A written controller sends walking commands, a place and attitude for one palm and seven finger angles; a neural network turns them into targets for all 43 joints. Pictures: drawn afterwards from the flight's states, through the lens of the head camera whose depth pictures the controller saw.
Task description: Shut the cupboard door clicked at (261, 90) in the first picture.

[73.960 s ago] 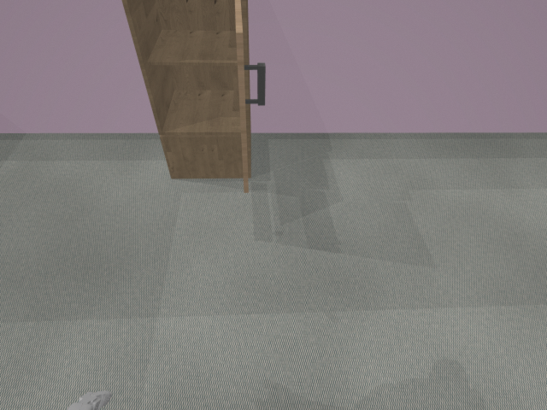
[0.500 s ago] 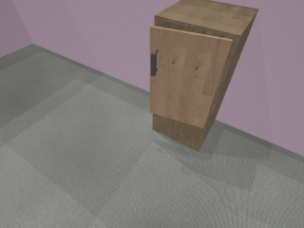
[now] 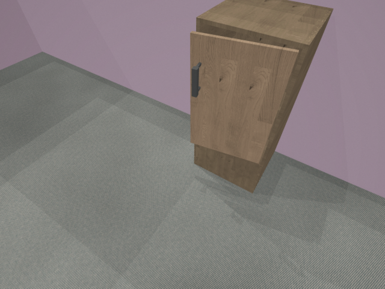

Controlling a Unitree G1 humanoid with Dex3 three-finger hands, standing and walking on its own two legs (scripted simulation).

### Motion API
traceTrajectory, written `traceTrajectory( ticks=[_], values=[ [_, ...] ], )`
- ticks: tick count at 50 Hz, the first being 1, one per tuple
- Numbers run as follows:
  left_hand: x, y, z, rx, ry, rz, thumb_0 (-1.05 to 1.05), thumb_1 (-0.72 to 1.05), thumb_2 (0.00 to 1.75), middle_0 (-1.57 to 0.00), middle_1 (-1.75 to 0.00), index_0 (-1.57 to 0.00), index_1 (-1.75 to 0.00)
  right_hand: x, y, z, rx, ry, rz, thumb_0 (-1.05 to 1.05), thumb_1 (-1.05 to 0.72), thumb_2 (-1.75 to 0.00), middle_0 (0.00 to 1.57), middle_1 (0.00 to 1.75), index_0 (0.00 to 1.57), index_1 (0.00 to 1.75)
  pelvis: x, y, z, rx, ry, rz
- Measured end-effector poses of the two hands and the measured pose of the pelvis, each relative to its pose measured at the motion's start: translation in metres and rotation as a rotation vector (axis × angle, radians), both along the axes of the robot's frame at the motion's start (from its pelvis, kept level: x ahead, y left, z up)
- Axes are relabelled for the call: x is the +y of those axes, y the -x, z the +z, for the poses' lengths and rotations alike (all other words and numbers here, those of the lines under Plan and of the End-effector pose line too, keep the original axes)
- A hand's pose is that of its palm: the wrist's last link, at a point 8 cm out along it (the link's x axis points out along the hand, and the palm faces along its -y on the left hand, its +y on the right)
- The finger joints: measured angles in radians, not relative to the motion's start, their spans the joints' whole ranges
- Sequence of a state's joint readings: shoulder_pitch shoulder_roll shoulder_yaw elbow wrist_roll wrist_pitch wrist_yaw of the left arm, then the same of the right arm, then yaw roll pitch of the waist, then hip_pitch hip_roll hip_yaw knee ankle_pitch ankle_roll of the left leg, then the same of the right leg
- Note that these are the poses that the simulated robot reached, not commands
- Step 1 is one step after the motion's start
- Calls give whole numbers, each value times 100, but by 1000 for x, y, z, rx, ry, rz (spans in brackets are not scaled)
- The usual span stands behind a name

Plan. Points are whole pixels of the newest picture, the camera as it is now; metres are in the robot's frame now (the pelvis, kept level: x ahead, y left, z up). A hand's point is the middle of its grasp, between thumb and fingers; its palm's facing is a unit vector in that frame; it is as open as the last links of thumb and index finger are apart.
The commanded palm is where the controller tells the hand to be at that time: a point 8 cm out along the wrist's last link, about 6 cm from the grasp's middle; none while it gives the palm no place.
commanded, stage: look to check the result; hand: left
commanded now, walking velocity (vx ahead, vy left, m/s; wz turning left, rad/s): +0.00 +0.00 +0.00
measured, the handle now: (197, 79) +0.88 +0.03 -0.05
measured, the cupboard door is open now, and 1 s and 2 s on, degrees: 10 10 10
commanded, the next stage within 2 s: walk to a spot facing it in 0.26 s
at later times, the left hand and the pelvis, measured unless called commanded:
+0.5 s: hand out of the picture +0.08 +0.22 -0.16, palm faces +0.00 -0.95 -0.32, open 7.4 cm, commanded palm none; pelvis +0.01 -0.02 +0.00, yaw +1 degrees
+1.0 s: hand out of the picture -0.02 +0.25 -0.20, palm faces +0.31 -0.92 -0.24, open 7.4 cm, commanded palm none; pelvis -0.01 +0.04 -0.02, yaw +18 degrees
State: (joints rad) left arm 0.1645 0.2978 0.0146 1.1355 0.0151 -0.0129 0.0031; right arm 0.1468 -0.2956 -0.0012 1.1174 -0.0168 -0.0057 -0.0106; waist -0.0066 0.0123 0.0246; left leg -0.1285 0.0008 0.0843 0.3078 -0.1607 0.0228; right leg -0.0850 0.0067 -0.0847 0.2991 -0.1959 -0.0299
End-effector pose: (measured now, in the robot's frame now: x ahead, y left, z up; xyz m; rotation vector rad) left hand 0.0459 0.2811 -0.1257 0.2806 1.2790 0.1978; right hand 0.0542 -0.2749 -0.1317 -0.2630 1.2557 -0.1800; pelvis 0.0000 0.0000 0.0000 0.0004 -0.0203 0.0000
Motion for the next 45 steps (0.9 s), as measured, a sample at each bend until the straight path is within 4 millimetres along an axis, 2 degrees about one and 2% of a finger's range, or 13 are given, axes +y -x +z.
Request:
traceTrajectory(
  ticks=[13, 23, 27, 31, 37, 41, 45],
  values=[
    [-4, -17, 4, -24, -12, -8, 1, 91, 90, -20, -30, -20, -29, -13, -20, 3, -22, 11, 14, 0, -90, -90, 21, 30, 20, 30, -8, -9, 1, -1, -4, 3],
    [-16, -25, 2, -24, -3, -9, 1, 91, 90, -20, -30, -21, -29, -23, -19, 3, -5, 19, 9, 0, -90, -90, 21, 30, 20, 30, -15, -14, 0, 2, -7, 8],
    [-24, -22, -2, -30, 1, 18, 0, 91, 90, -20, -30, -21, -29, -18, -15, -4, 21, 4, 16, 0, -91, -90, 20, 30, 20, 30, -18, -12, -3, 3, -9, 33],
    [-33, -9, -11, -35, 26, 63, 0, 91, 90, -20, -30, -20, -29, -4, -8, -14, 67, -27, 36, 0, -91, -90, 20, 30, 20, 30, -18, -8, -8, -2, 0, 74],
    [-38, 31, -26, 2, 75, 153, 0, 91, 90, -20, -30, -21, -29, 26, -7, -18, 121, -58, 76, 0, -91, -90, 20, 30, 20, 30, -8, -1, -13, -15, -1, 153],
    [-29, 59, -38, 31, 104, 219, 0, 91, 90, -20, -30, -21, -29, 52, -17, -20, 121, -68, 135, 0, -91, -90, 20, 30, 20, 30, 6, 3, -18, -9, 4, 215],
    [-8, 82, -55, 48, 118, 292, 1, 91, 90, -20, -30, -21, -30, 76, -32, -28, 85, -53, 204, 0, -91, -90, 20, 30, 20, 30, 27, 8, -32, 8, 13, 268]
  ],
)
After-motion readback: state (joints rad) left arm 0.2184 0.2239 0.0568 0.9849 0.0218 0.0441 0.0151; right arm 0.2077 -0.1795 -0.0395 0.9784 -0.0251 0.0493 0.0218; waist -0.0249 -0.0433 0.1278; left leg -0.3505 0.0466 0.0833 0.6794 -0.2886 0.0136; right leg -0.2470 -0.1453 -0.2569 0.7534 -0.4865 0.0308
